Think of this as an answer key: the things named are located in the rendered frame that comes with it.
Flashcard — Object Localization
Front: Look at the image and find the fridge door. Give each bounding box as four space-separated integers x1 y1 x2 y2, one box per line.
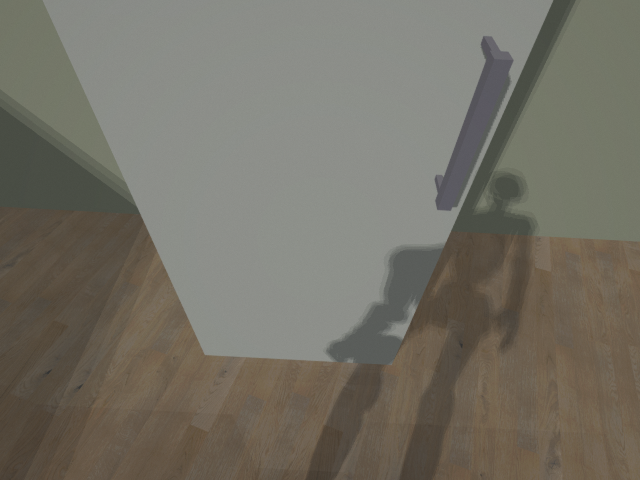
43 0 553 365

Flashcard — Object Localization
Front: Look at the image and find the handle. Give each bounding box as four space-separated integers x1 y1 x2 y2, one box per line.
435 36 514 211

